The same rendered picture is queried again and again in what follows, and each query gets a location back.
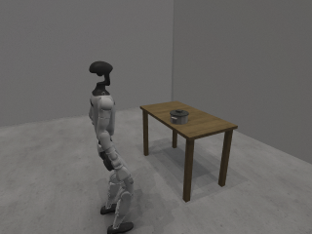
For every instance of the lid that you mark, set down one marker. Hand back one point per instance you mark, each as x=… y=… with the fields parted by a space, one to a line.
x=179 y=114

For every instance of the robot right upper arm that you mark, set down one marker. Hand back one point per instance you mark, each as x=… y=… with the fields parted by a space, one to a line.
x=105 y=107

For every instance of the right robot foot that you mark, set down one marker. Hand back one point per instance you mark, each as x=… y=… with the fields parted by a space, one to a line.
x=123 y=227

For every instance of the pot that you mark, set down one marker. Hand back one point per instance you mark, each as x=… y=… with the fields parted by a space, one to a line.
x=179 y=120

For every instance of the robot left upper arm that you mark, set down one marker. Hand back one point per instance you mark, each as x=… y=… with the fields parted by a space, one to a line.
x=91 y=113

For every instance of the left robot foot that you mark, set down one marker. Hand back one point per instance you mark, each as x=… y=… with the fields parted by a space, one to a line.
x=105 y=211

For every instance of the robot right hand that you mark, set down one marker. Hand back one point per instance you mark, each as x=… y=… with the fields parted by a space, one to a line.
x=122 y=174

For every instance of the table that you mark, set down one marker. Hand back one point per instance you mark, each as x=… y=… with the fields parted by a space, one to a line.
x=199 y=124

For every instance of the robot right forearm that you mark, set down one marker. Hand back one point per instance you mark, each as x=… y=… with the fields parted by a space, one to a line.
x=107 y=146

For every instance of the robot foot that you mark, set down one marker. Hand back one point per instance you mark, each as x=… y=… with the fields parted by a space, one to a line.
x=105 y=211
x=123 y=227

